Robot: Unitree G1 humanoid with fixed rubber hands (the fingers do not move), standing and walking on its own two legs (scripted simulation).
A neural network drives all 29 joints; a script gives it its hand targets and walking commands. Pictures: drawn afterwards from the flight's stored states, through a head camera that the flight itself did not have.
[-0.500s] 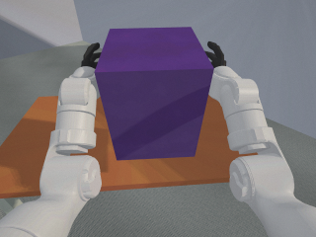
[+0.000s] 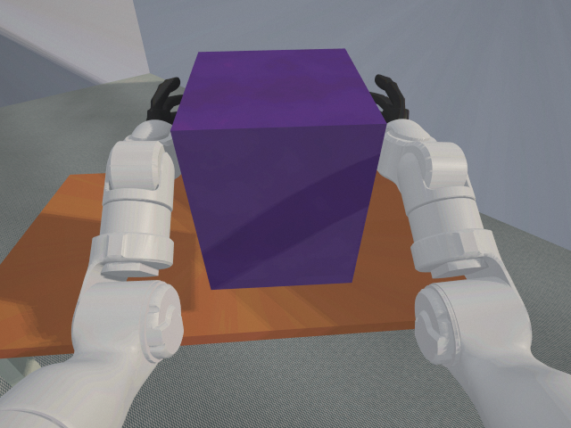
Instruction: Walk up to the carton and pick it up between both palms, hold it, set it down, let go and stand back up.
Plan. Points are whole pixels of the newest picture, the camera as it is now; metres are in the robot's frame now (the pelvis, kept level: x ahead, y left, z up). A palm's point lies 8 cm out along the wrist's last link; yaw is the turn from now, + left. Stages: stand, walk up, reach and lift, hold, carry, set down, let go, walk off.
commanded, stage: hold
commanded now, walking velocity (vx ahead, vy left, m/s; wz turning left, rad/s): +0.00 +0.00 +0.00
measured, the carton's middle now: (277, 170) +0.39 +0.00 +0.23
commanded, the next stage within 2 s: set down in 0.14 s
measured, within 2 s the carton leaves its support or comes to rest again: neither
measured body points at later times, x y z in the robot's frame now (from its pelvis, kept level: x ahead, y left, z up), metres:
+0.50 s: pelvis +0.01 +0.01 +0.00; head -0.05 +0.00 +0.45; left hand +0.43 +0.18 +0.29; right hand +0.43 -0.12 +0.28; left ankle -0.01 +0.12 -0.74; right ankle +0.10 -0.12 -0.74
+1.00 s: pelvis +0.02 +0.02 +0.00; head -0.01 +0.03 +0.45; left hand +0.44 +0.20 +0.23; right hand +0.47 -0.09 +0.26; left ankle -0.01 +0.12 -0.74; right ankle +0.10 -0.12 -0.74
